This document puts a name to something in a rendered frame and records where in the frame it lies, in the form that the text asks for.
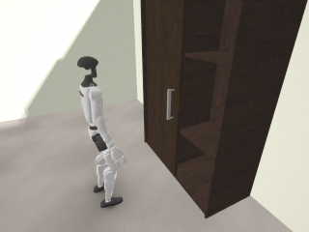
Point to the right robot hand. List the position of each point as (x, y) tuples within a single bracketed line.
[(116, 154)]

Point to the right robot forearm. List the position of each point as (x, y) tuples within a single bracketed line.
[(102, 130)]

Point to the handle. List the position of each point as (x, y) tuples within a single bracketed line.
[(168, 111)]

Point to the humanoid robot torso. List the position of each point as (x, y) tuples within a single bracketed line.
[(87, 108)]

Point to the right robot upper arm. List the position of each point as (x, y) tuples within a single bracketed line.
[(95, 99)]

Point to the right robot thigh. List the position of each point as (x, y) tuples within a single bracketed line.
[(101, 145)]

